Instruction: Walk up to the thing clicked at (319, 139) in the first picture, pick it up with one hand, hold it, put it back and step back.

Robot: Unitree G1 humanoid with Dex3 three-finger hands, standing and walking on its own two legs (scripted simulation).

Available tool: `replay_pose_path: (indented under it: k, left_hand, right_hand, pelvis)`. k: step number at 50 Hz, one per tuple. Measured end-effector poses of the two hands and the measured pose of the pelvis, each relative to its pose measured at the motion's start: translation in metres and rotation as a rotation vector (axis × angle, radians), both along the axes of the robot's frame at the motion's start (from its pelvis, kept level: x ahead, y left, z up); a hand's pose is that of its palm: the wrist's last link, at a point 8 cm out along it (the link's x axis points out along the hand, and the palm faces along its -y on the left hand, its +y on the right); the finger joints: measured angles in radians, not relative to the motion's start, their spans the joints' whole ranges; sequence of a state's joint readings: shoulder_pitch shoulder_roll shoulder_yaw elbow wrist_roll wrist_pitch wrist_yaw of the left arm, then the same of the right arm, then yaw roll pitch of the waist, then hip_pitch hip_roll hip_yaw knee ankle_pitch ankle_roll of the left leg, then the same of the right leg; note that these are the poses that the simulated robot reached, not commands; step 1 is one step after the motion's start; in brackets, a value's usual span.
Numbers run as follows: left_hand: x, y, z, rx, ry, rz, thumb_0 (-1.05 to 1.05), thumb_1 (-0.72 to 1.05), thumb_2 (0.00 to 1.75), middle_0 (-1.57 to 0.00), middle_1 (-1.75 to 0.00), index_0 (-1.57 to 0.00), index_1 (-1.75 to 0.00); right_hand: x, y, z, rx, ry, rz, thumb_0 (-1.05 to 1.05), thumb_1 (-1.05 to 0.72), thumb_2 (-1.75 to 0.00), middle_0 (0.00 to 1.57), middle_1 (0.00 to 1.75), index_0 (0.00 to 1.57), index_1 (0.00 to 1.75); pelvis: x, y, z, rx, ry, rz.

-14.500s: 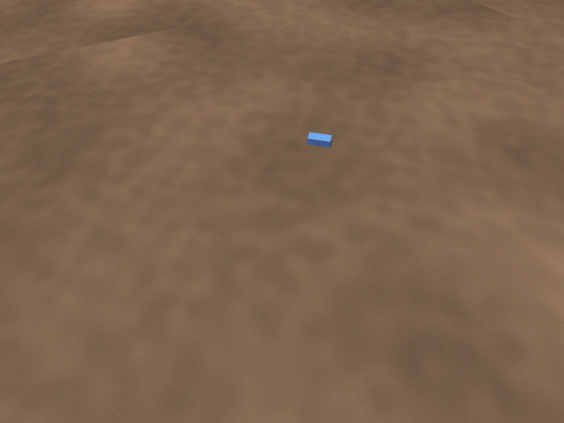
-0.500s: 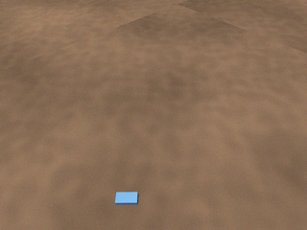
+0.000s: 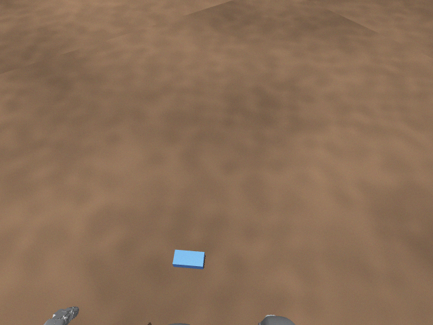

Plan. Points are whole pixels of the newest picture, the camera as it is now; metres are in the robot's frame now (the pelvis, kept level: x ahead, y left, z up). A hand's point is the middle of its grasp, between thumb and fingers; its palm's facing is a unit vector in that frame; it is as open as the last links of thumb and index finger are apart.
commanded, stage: stand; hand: left
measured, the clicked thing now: (189, 259) +0.46 +0.15 -0.73
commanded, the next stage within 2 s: none
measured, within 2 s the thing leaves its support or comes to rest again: neither
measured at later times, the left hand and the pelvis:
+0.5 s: hand out of the picture +0.07 +0.24 -0.13, palm faces -0.03 -0.94 -0.35, open 7.4 cm; pelvis -0.01 -0.01 +0.02, yaw -1 degrees
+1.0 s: hand out of the picture +0.10 +0.23 -0.13, palm faces -0.05 -0.94 -0.34, open 7.4 cm; pelvis +0.00 -0.02 +0.03, yaw -1 degrees
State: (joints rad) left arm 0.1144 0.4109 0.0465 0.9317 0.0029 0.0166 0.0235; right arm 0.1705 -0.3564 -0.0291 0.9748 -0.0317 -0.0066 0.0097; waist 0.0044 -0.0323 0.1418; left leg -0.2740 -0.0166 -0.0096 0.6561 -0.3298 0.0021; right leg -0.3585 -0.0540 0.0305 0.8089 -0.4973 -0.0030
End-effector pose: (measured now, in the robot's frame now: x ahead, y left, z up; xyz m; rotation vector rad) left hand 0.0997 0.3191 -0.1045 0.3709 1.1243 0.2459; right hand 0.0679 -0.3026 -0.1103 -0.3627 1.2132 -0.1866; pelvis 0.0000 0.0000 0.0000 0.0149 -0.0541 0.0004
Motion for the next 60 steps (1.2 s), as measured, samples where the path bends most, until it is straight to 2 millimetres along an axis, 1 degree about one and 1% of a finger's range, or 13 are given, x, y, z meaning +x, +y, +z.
replay_pose_path:
  k: [4, 8, 12, 15, 18, 22, 28, 34, 39, 44, 51, 55, 60]
  left_hand:
    - [-0.014, -0.009, -0.006, -0.063, 0.032, 0.013, 0.01, 0.91, 0.90, -0.20, -0.30, -0.20, -0.30]
    - [-0.031, -0.020, -0.011, -0.086, 0.067, 0.012, 0.01, 0.91, 0.90, -0.20, -0.30, -0.20, -0.30]
    - [-0.045, -0.029, -0.006, -0.093, 0.102, 0.000, 0.01, 0.91, 0.90, -0.20, -0.30, -0.20, -0.30]
    - [-0.049, -0.032, 0.000, -0.093, 0.111, 0.000, 0.01, 0.91, 0.90, -0.20, -0.30, -0.20, -0.30]
    - [-0.047, -0.033, 0.006, -0.086, 0.097, 0.000, 0.01, 0.91, 0.90, -0.20, -0.30, -0.20, -0.30]
    - [-0.042, -0.033, 0.012, -0.071, 0.081, -0.004, 0.01, 0.91, 0.90, -0.20, -0.30, -0.20, -0.30]
    - [-0.032, -0.034, 0.017, -0.056, 0.068, -0.014, 0.01, 0.91, 0.90, -0.20, -0.30, -0.20, -0.30]
    - [-0.023, -0.037, 0.017, -0.057, 0.073, -0.027, 0.01, 0.91, 0.90, -0.20, -0.30, -0.20, -0.30]
    - [-0.016, -0.040, 0.016, -0.065, 0.074, -0.036, 0.01, 0.91, 0.90, -0.20, -0.30, -0.20, -0.30]
    - [-0.009, -0.043, 0.015, -0.071, 0.067, -0.041, 0.01, 0.91, 0.90, -0.20, -0.30, -0.20, -0.30]
    - [-0.004, -0.044, 0.016, -0.074, 0.048, -0.042, 0.01, 0.91, 0.90, -0.20, -0.30, -0.20, -0.30]
    - [-0.006, -0.043, 0.017, -0.072, 0.051, -0.040, 0.01, 0.91, 0.90, -0.20, -0.30, -0.20, -0.30]
    - [-0.012, -0.041, 0.016, -0.068, 0.073, -0.033, 0.01, 0.91, 0.90, -0.20, -0.30, -0.20, -0.30]
  right_hand:
    - [0.003, 0.005, 0.017, -0.014, -0.024, -0.003, 0.00, -0.91, -0.90, 0.21, 0.30, 0.21, 0.30]
    - [0.016, 0.000, 0.021, -0.013, -0.075, -0.017, 0.00, -0.90, -0.90, 0.21, 0.30, 0.21, 0.30]
    - [0.027, -0.001, 0.024, 0.009, -0.118, -0.033, 0.00, -0.91, -0.90, 0.21, 0.30, 0.21, 0.30]
    - [0.031, -0.001, 0.025, 0.030, -0.126, -0.022, 0.00, -0.91, -0.90, 0.20, 0.30, 0.20, 0.30]
    - [0.032, -0.002, 0.024, 0.044, -0.123, -0.016, 0.00, -0.91, -0.90, 0.20, 0.30, 0.20, 0.30]
    - [0.026, -0.003, 0.020, 0.058, -0.107, -0.022, 0.00, -0.91, -0.90, 0.20, 0.30, 0.20, 0.30]
    - [0.008, -0.008, 0.016, 0.064, -0.053, -0.044, 0.00, -0.91, -0.90, 0.20, 0.30, 0.20, 0.30]
    - [-0.012, -0.013, 0.013, 0.054, 0.005, -0.071, 0.00, -0.91, -0.90, 0.20, 0.30, 0.20, 0.30]
    - [-0.020, -0.017, 0.013, 0.045, 0.036, -0.085, 0.00, -0.91, -0.90, 0.20, 0.30, 0.20, 0.30]
    - [-0.018, -0.018, 0.015, 0.038, 0.032, -0.090, 0.00, -0.91, -0.90, 0.20, 0.30, 0.20, 0.30]
    - [-0.006, -0.017, 0.018, 0.036, -0.006, -0.075, 0.00, -0.91, -0.90, 0.20, 0.30, 0.20, 0.30]
    - [-0.001, -0.016, 0.018, 0.039, -0.015, -0.065, 0.00, -0.91, -0.90, 0.20, 0.30, 0.20, 0.30]
    - [0.001, -0.015, 0.018, 0.042, -0.007, -0.058, 0.00, -0.91, -0.90, 0.20, 0.30, 0.20, 0.30]
  pelvis:
    - [-0.001, 0.000, 0.009, -0.014, 0.001, -0.002]
    - [-0.003, -0.002, 0.010, -0.014, -0.009, -0.020]
    - [-0.006, -0.004, 0.016, -0.021, -0.023, -0.013]
    - [-0.007, -0.007, 0.019, -0.018, -0.019, -0.012]
    - [-0.007, -0.009, 0.021, -0.017, -0.019, -0.011]
    - [-0.007, -0.013, 0.023, -0.015, -0.019, -0.013]
    - [-0.007, -0.017, 0.025, -0.013, -0.012, -0.014]
    - [-0.005, -0.019, 0.026, -0.013, -0.002, -0.016]
    - [-0.002, -0.019, 0.026, -0.012, 0.004, -0.016]
    - [0.001, -0.019, 0.027, -0.012, 0.003, -0.017]
    - [0.001, -0.019, 0.027, -0.013, 0.000, -0.017]
    - [0.001, -0.019, 0.027, -0.013, 0.004, -0.017]
    - [0.002, -0.019, 0.027, -0.015, 0.009, -0.016]
